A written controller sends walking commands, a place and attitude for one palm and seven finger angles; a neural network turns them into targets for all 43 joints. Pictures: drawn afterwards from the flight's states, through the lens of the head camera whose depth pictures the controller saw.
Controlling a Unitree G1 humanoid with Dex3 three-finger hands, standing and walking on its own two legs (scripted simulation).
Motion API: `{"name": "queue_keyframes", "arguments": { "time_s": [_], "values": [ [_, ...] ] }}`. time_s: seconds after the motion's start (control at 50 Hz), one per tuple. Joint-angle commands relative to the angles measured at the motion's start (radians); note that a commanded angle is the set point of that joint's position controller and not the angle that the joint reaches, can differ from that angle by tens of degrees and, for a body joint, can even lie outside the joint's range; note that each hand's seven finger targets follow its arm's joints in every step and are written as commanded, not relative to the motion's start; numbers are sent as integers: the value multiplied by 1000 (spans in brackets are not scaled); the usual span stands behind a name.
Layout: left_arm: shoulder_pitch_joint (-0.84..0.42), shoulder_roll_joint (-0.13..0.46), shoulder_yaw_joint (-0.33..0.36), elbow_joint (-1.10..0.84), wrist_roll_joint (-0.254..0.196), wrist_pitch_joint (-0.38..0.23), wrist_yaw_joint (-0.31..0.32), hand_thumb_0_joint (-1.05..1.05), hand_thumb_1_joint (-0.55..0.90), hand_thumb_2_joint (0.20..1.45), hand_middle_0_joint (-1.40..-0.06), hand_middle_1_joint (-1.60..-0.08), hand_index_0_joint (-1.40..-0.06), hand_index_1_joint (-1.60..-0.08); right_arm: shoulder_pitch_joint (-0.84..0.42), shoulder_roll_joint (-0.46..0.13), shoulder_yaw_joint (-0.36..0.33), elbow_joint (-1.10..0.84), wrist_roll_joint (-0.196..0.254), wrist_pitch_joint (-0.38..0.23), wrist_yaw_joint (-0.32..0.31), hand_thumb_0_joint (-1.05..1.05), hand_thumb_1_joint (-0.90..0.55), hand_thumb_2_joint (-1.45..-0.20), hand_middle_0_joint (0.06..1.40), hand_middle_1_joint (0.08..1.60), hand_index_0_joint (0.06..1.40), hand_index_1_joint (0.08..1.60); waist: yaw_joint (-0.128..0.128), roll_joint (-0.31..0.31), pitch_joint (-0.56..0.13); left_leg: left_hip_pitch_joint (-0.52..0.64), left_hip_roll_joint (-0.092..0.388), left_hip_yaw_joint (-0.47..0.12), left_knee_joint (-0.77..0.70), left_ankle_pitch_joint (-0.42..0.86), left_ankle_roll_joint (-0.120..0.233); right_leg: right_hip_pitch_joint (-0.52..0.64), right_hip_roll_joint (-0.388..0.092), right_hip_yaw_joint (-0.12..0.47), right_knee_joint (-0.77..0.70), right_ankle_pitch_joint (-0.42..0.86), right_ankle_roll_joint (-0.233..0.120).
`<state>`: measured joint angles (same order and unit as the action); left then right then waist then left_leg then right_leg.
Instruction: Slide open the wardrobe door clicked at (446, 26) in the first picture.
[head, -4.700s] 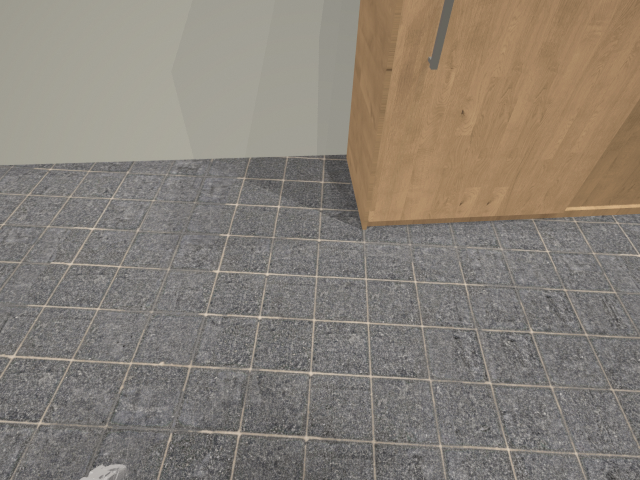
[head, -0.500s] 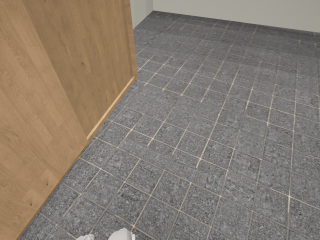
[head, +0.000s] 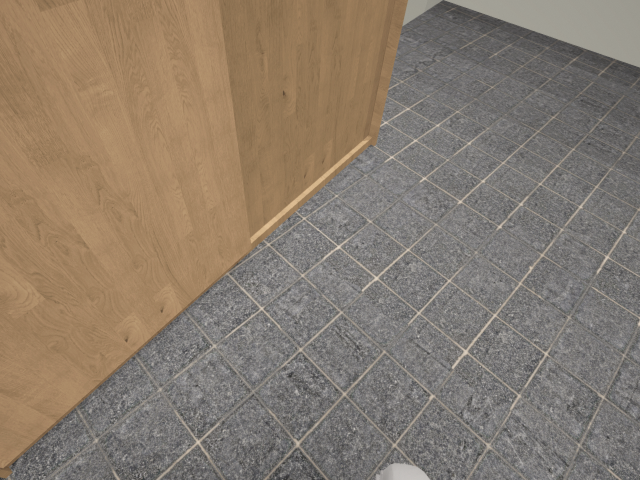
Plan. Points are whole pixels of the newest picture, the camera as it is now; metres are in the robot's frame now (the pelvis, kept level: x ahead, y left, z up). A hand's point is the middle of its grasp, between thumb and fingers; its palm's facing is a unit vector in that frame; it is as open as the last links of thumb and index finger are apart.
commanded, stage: turn to face it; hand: left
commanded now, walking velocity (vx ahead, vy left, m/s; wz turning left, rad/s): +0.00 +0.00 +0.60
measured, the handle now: out of the picture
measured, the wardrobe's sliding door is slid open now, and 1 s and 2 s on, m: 0.00 0.00 0.00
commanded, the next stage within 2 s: take the last steps up to it in 1.36 s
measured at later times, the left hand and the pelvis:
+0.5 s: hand out of the picture +0.01 +0.13 -0.15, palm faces +0.33 -0.91 -0.27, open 7.4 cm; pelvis -0.02 -0.08 +0.00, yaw +20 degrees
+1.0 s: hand out of the picture -0.12 +0.20 -0.17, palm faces +0.62 -0.74 -0.26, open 7.4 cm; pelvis -0.05 -0.03 +0.00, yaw +37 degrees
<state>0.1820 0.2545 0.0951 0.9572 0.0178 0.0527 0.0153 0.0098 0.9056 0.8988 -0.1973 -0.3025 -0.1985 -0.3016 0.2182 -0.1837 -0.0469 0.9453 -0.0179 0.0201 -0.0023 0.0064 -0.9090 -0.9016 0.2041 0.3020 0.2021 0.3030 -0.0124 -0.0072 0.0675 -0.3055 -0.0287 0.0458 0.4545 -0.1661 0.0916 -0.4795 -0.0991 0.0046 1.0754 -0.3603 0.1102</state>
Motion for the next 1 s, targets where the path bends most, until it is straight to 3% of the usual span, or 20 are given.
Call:
{"name": "queue_keyframes", "arguments": {
  "time_s": [0.0,0.14,0.18,0.22,0.24,0.26,0.28,0.32,0.36,0.4,0.48,0.58,0.66,0.68,0.7,0.72,0.74,0.78,0.82,0.98],
  "values": [
    [-41,60,8,-101,-2,-23,8,0,900,900,-200,-300,-200,-300,44,-213,-69,-55,-2,-15,-6,0,-900,-900,200,300,200,300,-28,122,-119,170,256,-341,-154,174,75,-55,8,2,-67,-26,2],
    [-33,59,-3,-135,-10,-25,14,0,900,900,-200,-300,-200,-300,12,-240,-85,-70,-7,1,-1,0,-900,-900,200,300,200,300,-22,172,-145,124,234,-457,-118,148,86,67,65,11,-279,-75,-25],
    [1,66,-6,-135,-13,-31,16,0,900,900,-200,-300,-200,-300,-12,-241,-90,-85,-7,7,2,0,-900,-900,200,300,200,300,-7,168,-144,64,206,-466,-91,176,67,168,89,1,-408,-48,-37],
    [95,90,2,-121,-13,-39,21,0,900,900,-200,-300,-200,-300,-56,-222,-89,-106,2,12,7,0,-900,-900,200,300,200,300,42,138,-157,-86,144,-430,-28,49,2,383,68,0,-659,100,-56],
    [117,161,18,-125,1,-47,27,0,900,900,-200,-300,-200,-300,-44,-161,-85,-119,11,16,13,0,-900,-900,200,300,200,300,52,-66,-143,-277,41,-318,149,-169,-72,506,-124,186,-822,-18,-119],
    [76,233,23,-154,13,-45,27,0,900,900,-200,-300,-200,-300,-35,-121,-78,-147,5,15,12,0,-900,-900,200,300,200,300,47,-307,-87,-395,-82,-105,423,-374,-145,431,-384,428,-904,-88,-231],
    [15,216,20,-176,1,-42,31,0,900,900,-200,-300,-200,-300,-52,-189,-90,-143,-10,25,13,0,-900,-900,200,300,200,300,33,-231,-62,-323,-7,-143,597,-371,-130,253,-408,384,-912,-107,-259],
    [-91,143,-1,-191,-1,-50,24,0,900,900,-200,-300,-200,-300,-32,-170,-87,-105,-14,40,27,0,-900,-900,200,300,200,300,-28,-154,32,-295,33,-115,758,-241,-138,147,-267,201,-865,15,-213],
    [-77,104,-16,-183,0,-61,19,0,900,900,-200,-300,-200,-300,1,-151,-76,-83,-10,41,34,0,-900,-900,200,300,200,300,-34,-148,17,-301,43,-76,798,-168,-161,220,-201,46,-791,225,-192],
    [-15,105,-14,-165,2,-65,21,0,900,900,-200,-300,-200,-300,-29,-144,-71,-89,-6,40,35,0,-900,-900,200,300,200,300,-6,-153,-14,-299,58,-54,754,-177,-176,298,-211,11,-758,353,-201],
    [69,141,-7,-131,8,-59,19,0,900,900,-200,-300,-200,-300,-116,-141,-61,-107,-3,45,36,0,-900,-900,200,300,200,300,39,-173,-22,-270,76,-15,618,-244,-186,360,-252,-15,-747,382,-221],
    [111,185,6,-108,13,-50,14,0,900,900,-200,-300,-200,-300,-171,-129,-41,-121,7,34,36,0,-900,-900,200,300,200,300,68,-233,-60,-152,64,44,378,-303,-167,399,-279,-53,-684,520,-228],
    [91,200,18,-100,7,-40,10,0,900,900,-200,-300,-200,-300,-94,-147,-39,-107,6,14,30,0,-900,-900,200,300,200,300,27,-224,-128,22,52,85,88,-160,-139,392,-266,-138,-545,546,-166],
    [86,184,17,-101,-1,-35,7,0,900,900,-200,-300,-200,-300,-38,-185,-49,-95,5,6,31,0,-900,-900,200,300,200,300,-5,-117,-158,181,78,48,-56,-14,-122,294,-245,-176,-416,464,-118],
    [96,127,12,-137,-9,-30,-1,0,900,900,-200,-300,-200,-300,13,-308,-78,-95,-4,-6,25,0,-900,-900,200,300,200,300,-38,190,-202,381,319,-268,-96,288,-17,15,-122,-221,-189,77,-34],
    [23,83,-13,-180,-2,-28,-2,0,900,900,-200,-300,-200,-300,81,-375,-93,-75,5,0,19,0,-900,-900,200,300,200,300,-76,311,-192,392,483,-407,-82,644,106,-138,-55,-151,-30,-328,-5],
    [-39,99,-10,-178,2,-15,10,0,900,900,-200,-300,-200,-300,111,-346,-87,-50,4,-3,8,0,-900,-900,200,300,200,300,-94,267,-196,325,445,-378,-74,575,114,-121,-55,-55,47,-285,-16],
    [-54,107,-2,-150,-5,-18,0,0,900,900,-200,-300,-200,-300,-15,-288,-70,-79,-1,-4,-6,0,-900,-900,200,300,200,300,-43,209,-98,205,345,-300,-87,440,83,-129,-53,-26,96,-144,-11],
    [2,103,1,-120,-2,-20,-7,0,900,900,-200,-300,-200,-300,-77,-255,-56,-102,-1,-11,-5,0,-900,-900,200,300,200,300,-1,168,-92,198,268,-221,-85,464,44,-91,-36,-34,86,-57,-2],
    [-63,93,-12,-155,-8,-23,3,0,900,900,-200,-300,-200,-300,-6,-254,-64,-90,-3,-6,-5,0,-900,-900,200,300,200,300,-29,159,-121,271,261,-323,-69,494,87,-53,13,-13,-113,-76,10]
  ]
}}
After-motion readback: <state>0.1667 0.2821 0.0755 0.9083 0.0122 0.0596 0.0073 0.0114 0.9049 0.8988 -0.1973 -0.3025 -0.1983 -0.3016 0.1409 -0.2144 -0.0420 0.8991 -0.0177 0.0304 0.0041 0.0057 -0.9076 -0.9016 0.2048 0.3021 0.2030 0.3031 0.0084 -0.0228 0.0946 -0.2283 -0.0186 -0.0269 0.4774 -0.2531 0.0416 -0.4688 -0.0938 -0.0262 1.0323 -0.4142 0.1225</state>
